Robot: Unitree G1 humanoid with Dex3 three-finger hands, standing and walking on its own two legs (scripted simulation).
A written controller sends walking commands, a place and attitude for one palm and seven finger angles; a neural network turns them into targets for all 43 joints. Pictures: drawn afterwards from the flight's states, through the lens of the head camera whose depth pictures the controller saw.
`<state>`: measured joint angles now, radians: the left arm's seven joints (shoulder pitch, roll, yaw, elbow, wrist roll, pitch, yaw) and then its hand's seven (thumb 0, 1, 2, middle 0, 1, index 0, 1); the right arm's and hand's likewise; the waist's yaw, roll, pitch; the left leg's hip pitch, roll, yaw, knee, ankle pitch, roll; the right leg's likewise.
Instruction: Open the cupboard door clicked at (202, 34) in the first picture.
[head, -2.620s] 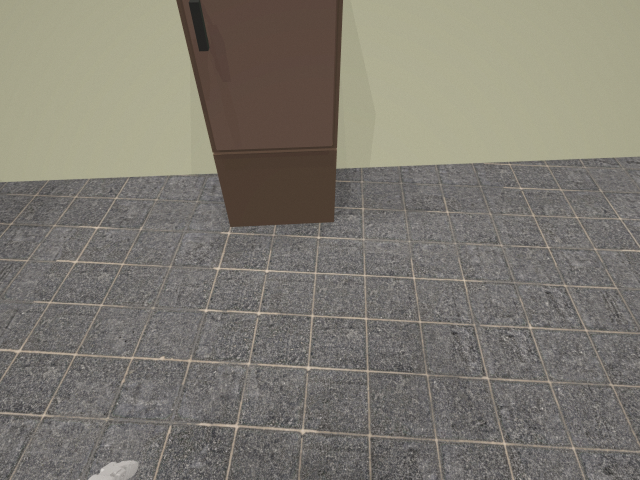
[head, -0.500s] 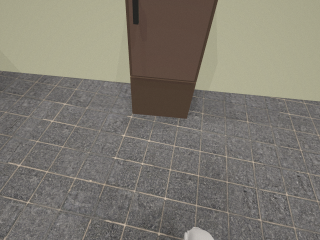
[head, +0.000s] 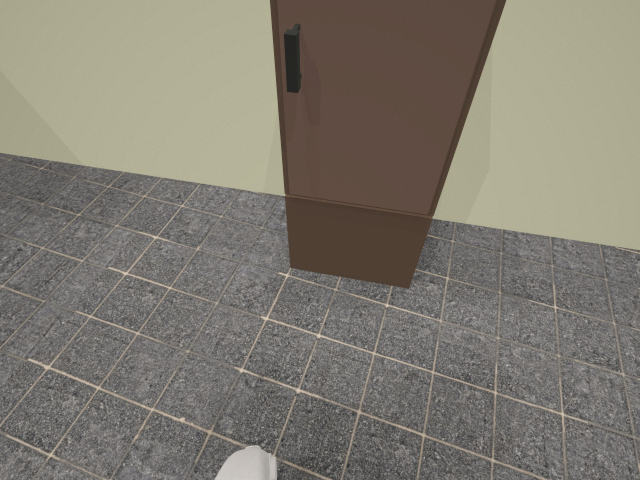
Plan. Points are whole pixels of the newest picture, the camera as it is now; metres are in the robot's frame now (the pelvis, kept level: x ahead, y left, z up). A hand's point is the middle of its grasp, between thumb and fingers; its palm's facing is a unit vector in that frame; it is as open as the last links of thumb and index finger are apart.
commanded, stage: turn to face it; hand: left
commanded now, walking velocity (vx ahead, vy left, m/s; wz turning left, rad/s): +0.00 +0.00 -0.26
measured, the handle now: (295, 58) +0.92 +0.09 +0.09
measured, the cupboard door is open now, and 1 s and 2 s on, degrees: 0 0 0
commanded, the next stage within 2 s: take the last steps up to it in 0.30 s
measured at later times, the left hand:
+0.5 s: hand out of the picture +0.09 +0.19 -0.18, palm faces -0.04 -0.98 -0.18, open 7.4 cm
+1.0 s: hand (189, 432) +0.22 +0.21 -0.17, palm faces -0.16 -0.98 -0.14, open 7.4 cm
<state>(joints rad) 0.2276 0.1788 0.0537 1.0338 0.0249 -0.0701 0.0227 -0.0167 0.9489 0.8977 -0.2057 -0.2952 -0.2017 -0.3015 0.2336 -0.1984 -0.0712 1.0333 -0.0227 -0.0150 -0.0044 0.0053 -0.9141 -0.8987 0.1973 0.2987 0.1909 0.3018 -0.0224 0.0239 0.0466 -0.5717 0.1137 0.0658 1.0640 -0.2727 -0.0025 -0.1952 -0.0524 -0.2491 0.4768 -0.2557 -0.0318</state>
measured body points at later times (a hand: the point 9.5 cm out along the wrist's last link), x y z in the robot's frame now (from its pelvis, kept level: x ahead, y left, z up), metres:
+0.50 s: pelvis +0.08 +0.02 -0.01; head +0.08 +0.01 +0.44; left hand +0.10 +0.24 -0.17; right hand +0.14 -0.21 -0.16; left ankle +0.14 +0.12 -0.74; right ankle +0.08 -0.09 -0.74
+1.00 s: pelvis +0.19 +0.04 +0.01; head +0.20 +0.06 +0.46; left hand +0.23 +0.27 -0.16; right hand +0.12 -0.16 -0.14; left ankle +0.18 +0.13 -0.74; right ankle +0.14 -0.08 -0.66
